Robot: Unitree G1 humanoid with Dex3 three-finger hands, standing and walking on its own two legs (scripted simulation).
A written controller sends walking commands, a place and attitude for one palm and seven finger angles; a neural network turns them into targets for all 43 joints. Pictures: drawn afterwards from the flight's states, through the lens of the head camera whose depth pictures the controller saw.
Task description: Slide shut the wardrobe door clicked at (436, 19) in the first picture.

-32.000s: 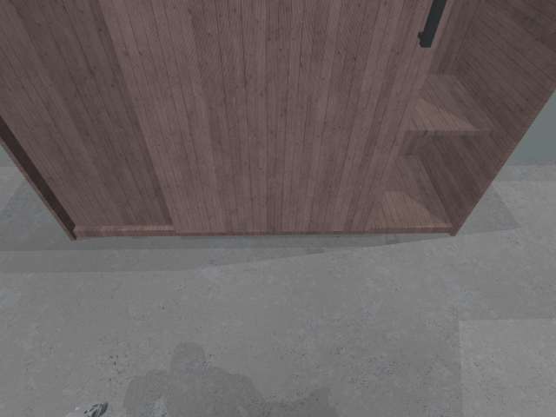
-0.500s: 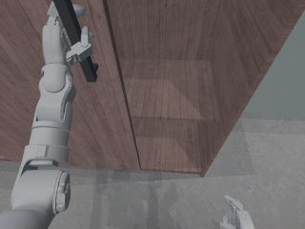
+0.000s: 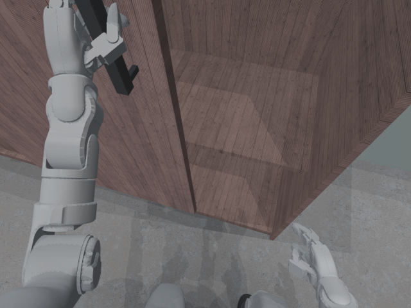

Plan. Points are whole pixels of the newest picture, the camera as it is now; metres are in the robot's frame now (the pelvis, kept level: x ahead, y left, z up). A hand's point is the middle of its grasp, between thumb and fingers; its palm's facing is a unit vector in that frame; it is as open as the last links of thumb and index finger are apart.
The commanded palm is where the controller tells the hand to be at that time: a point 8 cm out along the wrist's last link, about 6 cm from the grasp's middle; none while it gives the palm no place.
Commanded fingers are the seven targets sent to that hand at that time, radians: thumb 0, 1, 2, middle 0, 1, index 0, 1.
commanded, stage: step sideways, sliding the door along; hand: left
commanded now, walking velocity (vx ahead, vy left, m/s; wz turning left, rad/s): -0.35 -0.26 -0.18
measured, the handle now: out of the picture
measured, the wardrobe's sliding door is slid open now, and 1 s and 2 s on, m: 0.36 0.15 0.00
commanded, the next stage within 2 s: stop walking and hold the door there in 1.92 s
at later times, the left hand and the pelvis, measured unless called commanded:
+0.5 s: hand (180, 49) +0.40 +0.11 +0.25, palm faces +0.33 -0.94 -0.08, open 6.9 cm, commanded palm +0.36 +0.09 +0.25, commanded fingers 0.00 0.90 0.90 -0.45 -1.40 -0.45 -1.40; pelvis +0.06 -0.07 +0.02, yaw +1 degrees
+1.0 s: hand (272, 70) +0.38 -0.01 +0.25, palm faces +0.20 -0.98 -0.06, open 7.2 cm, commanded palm +0.35 -0.01 +0.25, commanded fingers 0.00 0.90 0.90 -0.45 -1.40 -0.45 -1.40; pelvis +0.05 -0.15 +0.01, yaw -3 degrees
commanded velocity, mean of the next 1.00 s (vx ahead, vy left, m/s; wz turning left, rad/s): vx -0.34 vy -0.25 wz -0.24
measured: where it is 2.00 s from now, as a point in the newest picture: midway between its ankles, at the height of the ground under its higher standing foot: outside the picture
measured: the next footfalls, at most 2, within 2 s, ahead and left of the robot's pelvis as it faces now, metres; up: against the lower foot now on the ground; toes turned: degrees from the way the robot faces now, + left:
left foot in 0.12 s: +0.04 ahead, +0.11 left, +0.00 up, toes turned +12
right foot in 0.68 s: +0.14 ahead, -0.20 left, +0.00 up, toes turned -4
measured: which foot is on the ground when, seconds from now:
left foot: down 0.00-0.04, up 0.06-0.10, down 0.12-0.74, up 0.76-0.88, down 0.90-1.00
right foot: down 0.00-0.50, up 0.52-0.66, down 0.68-0.90, up 0.92-1.00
